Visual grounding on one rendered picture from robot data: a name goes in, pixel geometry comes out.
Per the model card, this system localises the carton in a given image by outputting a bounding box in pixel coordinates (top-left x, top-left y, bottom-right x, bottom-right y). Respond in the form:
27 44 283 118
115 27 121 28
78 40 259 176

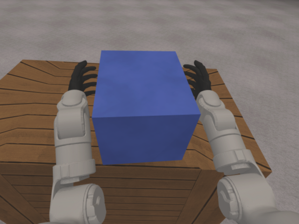
92 50 201 165

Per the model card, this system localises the robot right hand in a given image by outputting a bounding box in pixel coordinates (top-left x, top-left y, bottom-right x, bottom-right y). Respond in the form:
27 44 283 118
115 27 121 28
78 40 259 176
183 60 211 100

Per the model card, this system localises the robot left hand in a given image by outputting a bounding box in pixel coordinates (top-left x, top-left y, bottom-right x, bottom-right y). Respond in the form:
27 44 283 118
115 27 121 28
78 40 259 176
68 60 98 97

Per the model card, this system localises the robot right upper arm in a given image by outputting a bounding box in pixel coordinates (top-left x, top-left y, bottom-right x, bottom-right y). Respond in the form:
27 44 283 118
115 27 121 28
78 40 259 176
217 173 299 224

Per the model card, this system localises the left robot forearm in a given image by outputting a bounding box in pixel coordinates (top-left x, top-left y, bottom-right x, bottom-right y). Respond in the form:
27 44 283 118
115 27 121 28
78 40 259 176
50 90 96 209

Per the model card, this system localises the right robot forearm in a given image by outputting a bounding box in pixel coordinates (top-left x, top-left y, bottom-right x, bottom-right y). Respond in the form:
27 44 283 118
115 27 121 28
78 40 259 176
196 90 276 203

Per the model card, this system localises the robot left upper arm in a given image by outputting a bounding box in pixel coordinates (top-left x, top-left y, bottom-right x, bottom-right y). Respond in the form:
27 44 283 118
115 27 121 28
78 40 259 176
39 183 106 224

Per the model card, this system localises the pedestal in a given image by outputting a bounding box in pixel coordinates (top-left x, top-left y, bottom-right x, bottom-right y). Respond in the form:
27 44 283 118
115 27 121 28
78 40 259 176
0 60 272 224

